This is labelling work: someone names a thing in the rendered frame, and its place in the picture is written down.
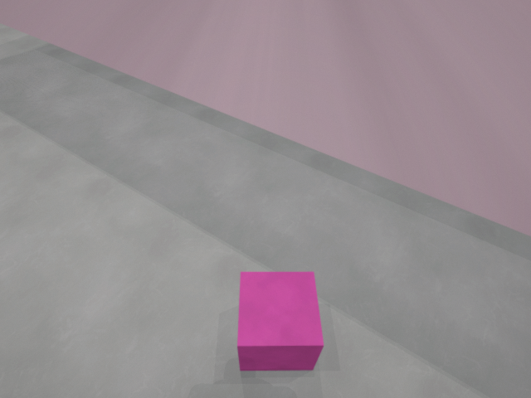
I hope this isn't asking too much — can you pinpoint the carton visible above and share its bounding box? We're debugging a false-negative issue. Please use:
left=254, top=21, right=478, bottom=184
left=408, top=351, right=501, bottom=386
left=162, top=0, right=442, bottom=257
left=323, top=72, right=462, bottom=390
left=237, top=272, right=324, bottom=371

